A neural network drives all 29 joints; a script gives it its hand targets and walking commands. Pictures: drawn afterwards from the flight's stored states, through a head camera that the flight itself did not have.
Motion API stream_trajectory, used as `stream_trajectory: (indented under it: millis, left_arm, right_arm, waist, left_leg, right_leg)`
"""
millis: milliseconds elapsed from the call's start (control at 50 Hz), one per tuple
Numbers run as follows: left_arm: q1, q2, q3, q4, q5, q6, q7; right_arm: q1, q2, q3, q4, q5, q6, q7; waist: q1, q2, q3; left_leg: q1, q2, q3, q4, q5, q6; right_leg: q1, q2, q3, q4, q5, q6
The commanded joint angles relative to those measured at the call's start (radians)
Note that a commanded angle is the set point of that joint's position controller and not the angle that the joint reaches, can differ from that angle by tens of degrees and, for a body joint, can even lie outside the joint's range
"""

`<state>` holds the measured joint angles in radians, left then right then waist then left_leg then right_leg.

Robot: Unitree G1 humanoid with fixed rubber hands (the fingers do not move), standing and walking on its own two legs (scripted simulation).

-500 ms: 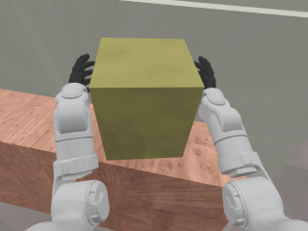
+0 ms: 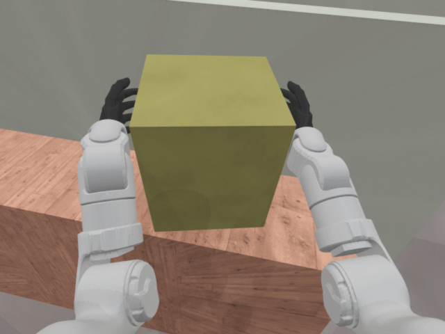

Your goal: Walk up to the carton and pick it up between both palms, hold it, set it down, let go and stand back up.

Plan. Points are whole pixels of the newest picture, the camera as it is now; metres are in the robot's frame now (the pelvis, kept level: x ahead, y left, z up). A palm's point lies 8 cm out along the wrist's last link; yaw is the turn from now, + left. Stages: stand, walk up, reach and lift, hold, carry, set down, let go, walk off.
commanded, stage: hold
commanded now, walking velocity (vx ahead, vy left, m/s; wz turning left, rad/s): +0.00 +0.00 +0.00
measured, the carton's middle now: (209, 146) +0.39 +0.01 +0.18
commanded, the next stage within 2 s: none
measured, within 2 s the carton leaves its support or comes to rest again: neither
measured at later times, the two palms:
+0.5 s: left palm (105, 129) +0.35 +0.17 +0.25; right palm (293, 128) +0.36 -0.13 +0.24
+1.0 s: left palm (110, 125) +0.36 +0.16 +0.25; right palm (296, 127) +0.36 -0.14 +0.24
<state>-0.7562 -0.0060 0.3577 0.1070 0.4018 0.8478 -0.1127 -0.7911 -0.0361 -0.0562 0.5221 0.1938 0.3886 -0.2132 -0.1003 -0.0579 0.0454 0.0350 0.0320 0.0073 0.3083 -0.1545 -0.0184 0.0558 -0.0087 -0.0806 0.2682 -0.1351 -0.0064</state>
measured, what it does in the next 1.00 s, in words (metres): stands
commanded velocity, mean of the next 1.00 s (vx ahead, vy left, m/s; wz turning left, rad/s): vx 0.00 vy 0.00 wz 0.00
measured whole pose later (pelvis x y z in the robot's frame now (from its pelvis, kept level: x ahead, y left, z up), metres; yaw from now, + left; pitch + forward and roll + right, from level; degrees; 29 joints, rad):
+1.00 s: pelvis +0.00 +0.00 +0.00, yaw +0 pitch -11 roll -1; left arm -0.74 -0.02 0.37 0.06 0.41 0.86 -0.13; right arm -0.77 -0.04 -0.04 0.48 0.22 0.42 -0.24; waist -0.10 -0.05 0.05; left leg 0.05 0.03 0.00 0.31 -0.16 -0.02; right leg 0.08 -0.01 -0.08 0.26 -0.14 -0.01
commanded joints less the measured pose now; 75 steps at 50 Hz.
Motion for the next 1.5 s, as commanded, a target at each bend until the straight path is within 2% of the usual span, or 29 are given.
stream_trajectory:
  millis: [0, 260, 320, 340, 420, 460, 480, 540, 640, 660, 720, 780, 840, 900, 960, 1080, 1100, 1120, 1240, 1280, 1380, 1400, 1460, 1480]
  left_arm:
    - [-0.593, -0.467, -0.402, -0.046, -0.168, -0.060, -0.130]
    - [-0.596, -0.473, -0.406, -0.044, -0.168, -0.060, -0.133]
    - [-0.556, -0.467, -0.394, -0.082, -0.170, -0.052, -0.134]
    - [-0.574, -0.460, -0.399, -0.108, -0.170, -0.051, -0.132]
    - [-0.575, -0.458, -0.396, -0.103, -0.156, -0.038, -0.136]
    - [-0.579, -0.459, -0.392, -0.087, -0.154, -0.034, -0.137]
    - [-0.597, -0.465, -0.400, -0.091, -0.156, -0.035, -0.135]
    - [-0.605, -0.477, -0.409, -0.069, -0.163, -0.033, -0.134]
    - [-0.632, -0.495, -0.418, -0.073, -0.179, -0.048, -0.128]
    - [-0.608, -0.485, -0.406, -0.036, -0.170, -0.044, -0.127]
    - [-0.600, -0.483, -0.388, -0.025, -0.159, -0.046, -0.132]
    - [-0.599, -0.483, -0.390, -0.056, -0.166, -0.051, -0.137]
    - [-0.580, -0.470, -0.395, -0.084, -0.162, -0.050, -0.136]
    - [-0.551, -0.453, -0.382, -0.079, -0.149, -0.042, -0.146]
    - [-0.539, -0.445, -0.370, -0.079, -0.143, -0.034, -0.153]
    - [-0.561, -0.458, -0.399, -0.119, -0.162, -0.037, -0.157]
    - [-0.565, -0.464, -0.413, -0.126, -0.172, -0.037, -0.154]
    - [-0.557, -0.465, -0.415, -0.127, -0.171, -0.038, -0.151]
    - [-0.583, -0.454, -0.403, -0.081, -0.158, -0.024, -0.147]
    - [-0.607, -0.452, -0.390, -0.064, -0.153, -0.029, -0.146]
    - [-0.605, -0.478, -0.414, -0.062, -0.177, -0.036, -0.138]
    - [-0.595, -0.478, -0.404, -0.061, -0.170, -0.035, -0.136]
    - [-0.593, -0.469, -0.379, -0.039, -0.157, -0.034, -0.142]
    - [-0.587, -0.476, -0.381, -0.042, -0.155, -0.032, -0.143]
  right_arm:
    - [-0.752, 0.528, 0.346, -0.247, 0.097, -0.038, 0.099]
    - [-0.752, 0.519, 0.338, -0.244, 0.098, -0.035, 0.101]
    - [-0.746, 0.535, 0.383, -0.306, 0.143, -0.027, 0.081]
    - [-0.748, 0.535, 0.390, -0.304, 0.150, -0.020, 0.076]
    - [-0.708, 0.511, 0.358, -0.265, 0.132, -0.007, 0.079]
    - [-0.706, 0.502, 0.337, -0.249, 0.108, -0.006, 0.087]
    - [-0.712, 0.508, 0.329, -0.249, 0.101, -0.007, 0.091]
    - [-0.736, 0.502, 0.306, -0.253, 0.094, -0.013, 0.096]
    - [-0.771, 0.513, 0.312, -0.261, 0.093, -0.022, 0.102]
    - [-0.749, 0.500, 0.304, -0.234, 0.085, -0.018, 0.101]
    - [-0.763, 0.508, 0.309, -0.231, 0.084, -0.021, 0.102]
    - [-0.755, 0.525, 0.333, -0.265, 0.101, -0.023, 0.096]
    - [-0.738, 0.523, 0.357, -0.278, 0.126, -0.020, 0.087]
    - [-0.708, 0.518, 0.363, -0.274, 0.130, -0.010, 0.078]
    - [-0.719, 0.529, 0.382, -0.302, 0.135, -0.005, 0.071]
    - [-0.715, 0.534, 0.383, -0.339, 0.135, -0.005, 0.069]
    - [-0.716, 0.533, 0.386, -0.349, 0.137, -0.004, 0.068]
    - [-0.712, 0.530, 0.389, -0.351, 0.135, -0.005, 0.067]
    - [-0.705, 0.497, 0.331, -0.269, 0.100, 0.009, 0.080]
    - [-0.726, 0.501, 0.320, -0.255, 0.090, 0.006, 0.089]
    - [-0.752, 0.504, 0.324, -0.281, 0.102, -0.008, 0.092]
    - [-0.750, 0.506, 0.326, -0.280, 0.103, -0.007, 0.092]
    - [-0.727, 0.508, 0.320, -0.240, 0.093, -0.001, 0.092]
    - [-0.740, 0.506, 0.322, -0.257, 0.097, -0.004, 0.092]
  waist:
    - [-0.005, 0.064, -0.338]
    - [-0.010, 0.074, -0.334]
    - [0.013, 0.057, -0.375]
    - [0.006, 0.070, -0.373]
    - [-0.002, 0.082, -0.311]
    - [-0.008, 0.078, -0.293]
    - [-0.018, 0.082, -0.295]
    - [-0.015, 0.097, -0.282]
    - [-0.012, 0.101, -0.337]
    - [-0.017, 0.094, -0.315]
    - [-0.003, 0.088, -0.310]
    - [-0.004, 0.068, -0.358]
    - [-0.002, 0.078, -0.376]
    - [-0.002, 0.062, -0.333]
    - [0.015, 0.045, -0.335]
    - [0.001, 0.057, -0.351]
    - [-0.010, 0.060, -0.345]
    - [-0.005, 0.064, -0.354]
    - [-0.016, 0.091, -0.267]
    - [-0.005, 0.093, -0.279]
    - [-0.013, 0.098, -0.344]
    - [-0.004, 0.097, -0.340]
    - [-0.006, 0.072, -0.309]
    - [-0.003, 0.072, -0.313]
  left_leg:
    - [-0.029, -0.081, 0.068, -0.039, 0.165, 0.013]
    - [-0.033, -0.078, 0.066, -0.041, 0.170, 0.007]
    - [0.000, -0.085, 0.063, -0.018, 0.246, 0.010]
    - [-0.007, -0.085, 0.062, -0.016, 0.249, 0.010]
    - [-0.023, -0.077, 0.057, -0.049, 0.167, 0.004]
    - [-0.035, -0.072, 0.058, -0.066, 0.087, 0.009]
    - [-0.041, -0.066, 0.055, -0.069, 0.072, 0.006]
    - [-0.077, -0.066, 0.059, -0.076, 0.041, 0.005]
    - [-0.072, -0.060, 0.051, -0.068, 0.070, 0.000]
    - [-0.064, -0.061, 0.054, -0.066, 0.075, 0.002]
    - [-0.075, -0.064, 0.052, -0.065, 0.069, 0.012]
    - [-0.040, -0.071, 0.060, -0.046, 0.130, 0.015]
    - [-0.002, -0.078, 0.062, -0.023, 0.220, 0.005]
    - [-0.011, -0.077, 0.060, -0.030, 0.210, 0.012]
    - [-0.026, -0.084, 0.063, -0.034, 0.203, 0.018]
    - [-0.001, -0.081, 0.064, -0.030, 0.210, 0.011]
    - [0.001, -0.084, 0.066, -0.023, 0.221, 0.010]
    - [0.005, -0.082, 0.062, -0.020, 0.231, 0.005]
    - [-0.069, -0.066, 0.057, -0.066, 0.076, 0.009]
    - [-0.086, -0.065, 0.056, -0.086, 0.018, 0.015]
    - [-0.046, -0.067, 0.058, -0.051, 0.104, 0.001]
    - [-0.042, -0.066, 0.058, -0.049, 0.123, 0.001]
    - [-0.054, -0.064, 0.056, -0.062, 0.076, 0.010]
    - [-0.047, -0.064, 0.058, -0.060, 0.090, 0.009]
  right_leg:
    - [0.146, 0.069, -0.017, -0.006, 0.118, 0.043]
    - [0.146, 0.073, -0.018, -0.004, 0.108, 0.039]
    - [0.183, 0.070, -0.012, 0.006, 0.226, 0.050]
    - [0.188, 0.069, -0.010, 0.009, 0.227, 0.053]
    - [0.140, 0.072, -0.015, -0.009, 0.122, 0.041]
    - [0.126, 0.070, -0.020, -0.015, 0.055, 0.035]
    - [0.120, 0.069, -0.022, -0.009, 0.046, 0.034]
    - [0.120, 0.069, -0.027, -0.004, 0.029, 0.038]
    - [0.141, 0.074, -0.024, 0.011, 0.055, 0.033]
    - [0.133, 0.071, -0.024, 0.004, 0.058, 0.033]
    - [0.140, 0.064, -0.021, 0.002, 0.048, 0.037]
    - [0.156, 0.063, -0.017, 0.005, 0.104, 0.042]
    - [0.161, 0.068, -0.017, 0.008, 0.180, 0.048]
    - [0.170, 0.066, -0.014, 0.001, 0.181, 0.048]
    - [0.189, 0.065, -0.008, 0.004, 0.196, 0.053]
    - [0.168, 0.072, -0.014, 0.005, 0.200, 0.047]
    - [0.161, 0.068, -0.014, 0.006, 0.210, 0.051]
    - [0.164, 0.073, -0.016, 0.009, 0.212, 0.048]
    - [0.128, 0.065, -0.018, -0.007, 0.059, 0.037]
    - [0.126, 0.061, -0.019, -0.002, 0.022, 0.036]
    - [0.131, 0.069, -0.022, 0.001, 0.075, 0.035]
    - [0.129, 0.069, -0.023, 0.005, 0.086, 0.037]
    - [0.135, 0.066, -0.025, 0.003, 0.059, 0.036]
    - [0.138, 0.065, -0.024, 0.000, 0.067, 0.036]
